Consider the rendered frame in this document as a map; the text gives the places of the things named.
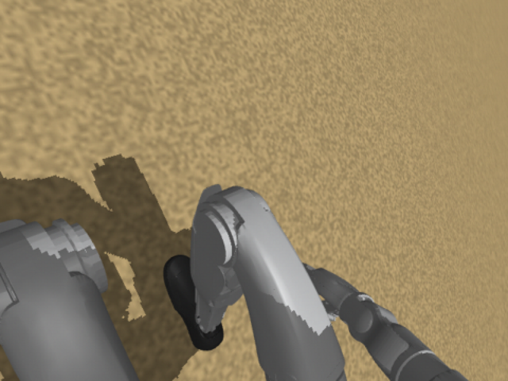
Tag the right robot hand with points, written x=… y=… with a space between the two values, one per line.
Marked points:
x=332 y=288

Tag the right robot arm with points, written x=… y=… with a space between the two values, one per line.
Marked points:
x=398 y=353

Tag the right robot foot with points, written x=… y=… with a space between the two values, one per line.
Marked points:
x=181 y=290

